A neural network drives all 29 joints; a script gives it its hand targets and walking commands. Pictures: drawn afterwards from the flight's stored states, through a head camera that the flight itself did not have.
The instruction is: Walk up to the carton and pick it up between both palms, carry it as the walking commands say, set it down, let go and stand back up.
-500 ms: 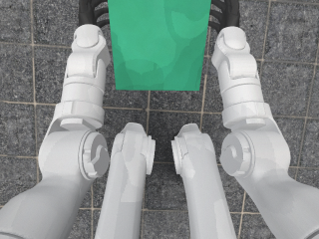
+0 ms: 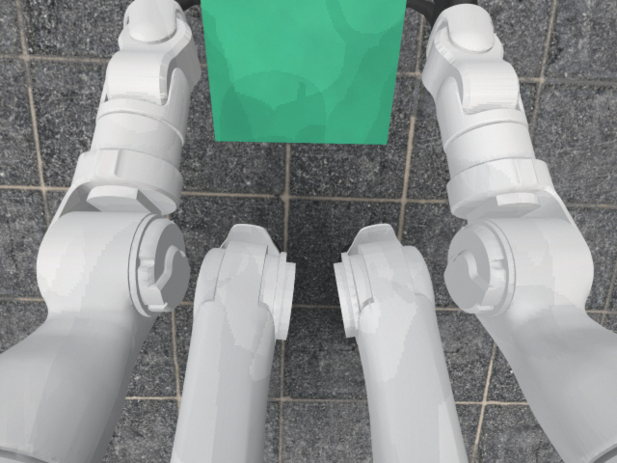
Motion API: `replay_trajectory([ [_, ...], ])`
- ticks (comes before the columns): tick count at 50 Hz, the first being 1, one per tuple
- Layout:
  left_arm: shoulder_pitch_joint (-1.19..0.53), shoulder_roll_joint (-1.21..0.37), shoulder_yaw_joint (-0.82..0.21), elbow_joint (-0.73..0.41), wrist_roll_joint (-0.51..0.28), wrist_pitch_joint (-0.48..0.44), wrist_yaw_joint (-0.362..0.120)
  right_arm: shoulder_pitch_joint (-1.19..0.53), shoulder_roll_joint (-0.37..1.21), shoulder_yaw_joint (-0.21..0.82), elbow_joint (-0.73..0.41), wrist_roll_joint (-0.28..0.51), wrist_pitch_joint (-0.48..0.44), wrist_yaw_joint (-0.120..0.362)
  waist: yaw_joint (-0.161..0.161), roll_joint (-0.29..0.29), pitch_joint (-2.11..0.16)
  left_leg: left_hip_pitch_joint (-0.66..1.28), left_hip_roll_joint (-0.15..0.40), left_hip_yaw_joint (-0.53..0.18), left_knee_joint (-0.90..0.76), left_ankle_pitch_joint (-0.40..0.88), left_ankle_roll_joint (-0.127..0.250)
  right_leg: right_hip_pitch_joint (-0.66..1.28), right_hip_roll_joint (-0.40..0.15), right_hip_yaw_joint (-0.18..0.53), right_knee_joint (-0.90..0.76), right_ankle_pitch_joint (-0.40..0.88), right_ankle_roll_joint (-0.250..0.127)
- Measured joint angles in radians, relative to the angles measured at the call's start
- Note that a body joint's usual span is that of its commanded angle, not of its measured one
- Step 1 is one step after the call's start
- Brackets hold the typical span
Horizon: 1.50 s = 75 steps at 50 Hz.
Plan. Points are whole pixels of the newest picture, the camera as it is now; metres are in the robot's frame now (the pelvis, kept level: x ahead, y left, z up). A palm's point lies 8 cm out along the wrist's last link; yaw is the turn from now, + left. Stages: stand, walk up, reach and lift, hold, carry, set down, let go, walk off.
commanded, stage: set down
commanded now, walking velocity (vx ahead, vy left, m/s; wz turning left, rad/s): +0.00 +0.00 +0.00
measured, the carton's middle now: (303, 22) +0.54 +0.02 -0.26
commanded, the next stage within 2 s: none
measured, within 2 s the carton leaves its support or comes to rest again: rests again in 1.66 s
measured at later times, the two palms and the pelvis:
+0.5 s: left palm (157, 3) +0.53 +0.16 -0.18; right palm (449, 1) +0.54 -0.13 -0.18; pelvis -0.01 +0.00 -0.01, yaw +0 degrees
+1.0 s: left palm out of the picture +0.55 +0.16 -0.20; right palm out of the picture +0.55 -0.13 -0.20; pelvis +0.01 +0.00 -0.02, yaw +0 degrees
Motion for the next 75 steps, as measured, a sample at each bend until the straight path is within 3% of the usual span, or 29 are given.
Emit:
replay_trajectory([
  [12, -0.023, 0.015, 0.064, 0.012, 0.035, -0.008, -0.074, -0.042, -0.003, -0.026, 0.036, -0.011, -0.004, 0.024, 0.006, -0.032, 0.053, 0.022, 0.016, -0.002, 0.031, -0.002, -0.017, 0.007, -0.006, -0.021, 0.035, 0.013, -0.028],
  [26, -0.054, 0.009, 0.128, -0.018, 0.091, 0.002, -0.135, -0.090, -0.012, -0.081, 0.035, -0.072, 0.003, 0.085, 0.005, -0.024, 0.109, 0.031, 0.031, 0.015, 0.053, -0.011, 0.005, 0.022, -0.022, -0.022, 0.054, 0.000, -0.026],
  [43, -0.017, -0.007, 0.146, -0.073, 0.074, -0.046, -0.139, -0.062, -0.005, -0.090, -0.005, -0.058, -0.050, 0.101, 0.004, -0.015, 0.101, 0.017, 0.041, 0.024, 0.075, -0.061, 0.019, 0.010, -0.038, -0.027, 0.075, -0.051, -0.035],
  [66, -0.038, 0.007, 0.172, -0.046, 0.104, -0.048, -0.194, -0.079, -0.011, -0.088, 0.013, -0.084, -0.056, 0.124, 0.003, -0.010, 0.130, 0.021, 0.050, 0.030, 0.096, -0.066, 0.018, 0.010, -0.055, -0.036, 0.099, -0.055, -0.049],
  [75, -0.036, 0.009, 0.157, -0.037, 0.091, -0.064, -0.189, -0.076, -0.019, -0.080, 0.019, -0.077, -0.070, 0.124, 0.005, -0.007, 0.127, 0.016, 0.053, 0.034, 0.106, -0.083, 0.026, 0.008, -0.058, -0.035, 0.107, -0.071, -0.046],
])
